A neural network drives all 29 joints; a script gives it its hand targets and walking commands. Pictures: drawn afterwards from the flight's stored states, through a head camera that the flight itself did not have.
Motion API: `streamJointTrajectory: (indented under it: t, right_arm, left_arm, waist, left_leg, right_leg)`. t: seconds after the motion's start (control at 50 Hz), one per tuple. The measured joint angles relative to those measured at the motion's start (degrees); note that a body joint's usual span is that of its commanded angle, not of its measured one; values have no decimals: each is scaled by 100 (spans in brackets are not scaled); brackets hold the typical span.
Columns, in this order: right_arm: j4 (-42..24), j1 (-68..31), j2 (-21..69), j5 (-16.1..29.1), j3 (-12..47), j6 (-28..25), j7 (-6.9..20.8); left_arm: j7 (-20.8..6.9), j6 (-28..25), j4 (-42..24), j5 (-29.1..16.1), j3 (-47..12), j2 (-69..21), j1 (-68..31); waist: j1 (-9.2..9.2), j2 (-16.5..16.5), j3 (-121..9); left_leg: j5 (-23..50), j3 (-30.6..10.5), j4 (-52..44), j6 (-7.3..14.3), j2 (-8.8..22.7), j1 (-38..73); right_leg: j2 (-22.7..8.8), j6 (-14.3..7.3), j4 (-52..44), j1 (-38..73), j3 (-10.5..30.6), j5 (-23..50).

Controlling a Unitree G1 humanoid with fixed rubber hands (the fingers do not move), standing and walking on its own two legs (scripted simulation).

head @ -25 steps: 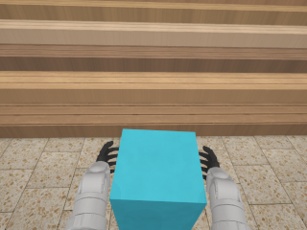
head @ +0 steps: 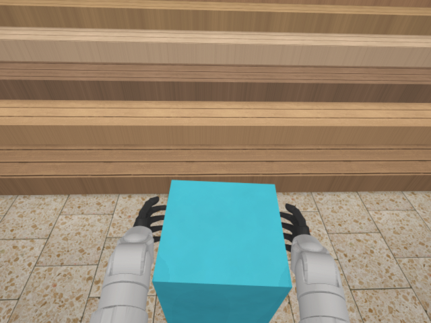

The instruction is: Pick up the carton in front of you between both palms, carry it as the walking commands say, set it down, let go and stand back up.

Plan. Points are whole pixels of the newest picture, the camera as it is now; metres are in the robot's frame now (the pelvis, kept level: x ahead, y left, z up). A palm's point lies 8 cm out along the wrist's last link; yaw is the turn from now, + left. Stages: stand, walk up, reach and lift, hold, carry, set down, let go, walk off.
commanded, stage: reach and lift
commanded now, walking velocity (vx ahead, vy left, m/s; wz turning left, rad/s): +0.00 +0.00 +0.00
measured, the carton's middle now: (219, 256) +0.29 +0.00 -0.05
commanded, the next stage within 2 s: hold in 0.30 s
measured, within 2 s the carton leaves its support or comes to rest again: neither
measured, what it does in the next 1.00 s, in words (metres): stands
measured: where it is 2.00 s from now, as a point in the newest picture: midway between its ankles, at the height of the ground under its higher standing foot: (215, 280)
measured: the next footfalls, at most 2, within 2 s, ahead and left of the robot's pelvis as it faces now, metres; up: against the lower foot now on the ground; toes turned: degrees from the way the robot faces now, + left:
left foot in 1.22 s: +0.12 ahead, +0.10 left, +0.00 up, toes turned +8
right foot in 1.52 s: +0.43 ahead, -0.11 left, +0.00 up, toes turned -10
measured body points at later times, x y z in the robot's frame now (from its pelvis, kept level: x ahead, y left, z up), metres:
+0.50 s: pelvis +0.00 +0.00 +0.00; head -0.05 +0.00 +0.45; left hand +0.30 +0.15 +0.04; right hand +0.29 -0.15 +0.04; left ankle +0.01 +0.13 -0.74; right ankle +0.01 -0.13 -0.74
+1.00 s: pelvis +0.03 +0.00 -0.01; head -0.02 +0.00 +0.43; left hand +0.33 +0.16 +0.07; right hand +0.33 -0.15 +0.07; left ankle +0.01 +0.14 -0.74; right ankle +0.01 -0.14 -0.74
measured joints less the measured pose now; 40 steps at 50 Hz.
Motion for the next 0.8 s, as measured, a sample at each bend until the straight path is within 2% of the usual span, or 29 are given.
streamJointTrajectory:
  t: [0.32, 0.44, 0.74, 0.8]
  right_arm:
    - [-286, 164, -35, 67, 170, 245, -18]
    - [-640, 250, -53, 172, 288, 448, -48]
    - [-411, -79, 18, 18, 36, 574, 26]
    - [-459, -62, 14, 33, 55, 598, 15]
  left_arm:
    - [23, 245, -275, -69, -181, 35, 157]
    - [49, 452, -639, -174, -295, 55, 248]
    - [-27, 574, -416, -11, -29, -17, -74]
    - [-15, 607, -467, -31, -55, -14, -62]
  waist:
    - [9, -1, 12]
    - [13, -2, 8]
    - [14, 2, 164]
    - [15, 1, -125]
  left_leg:
    - [37, 6, -165, 6, 18, 248]
    - [90, 5, -260, 5, 24, 375]
    - [99, 26, -119, -1, 19, 357]
    - [-182, 167, 236, -13, 74, -75]
  right_leg:
    - [-9, -10, -177, 254, -12, 42]
    - [-16, -9, -273, 383, -15, 95]
    - [-8, -3, -140, 368, -28, 109]
    - [-59, 5, 215, -62, -162, -170]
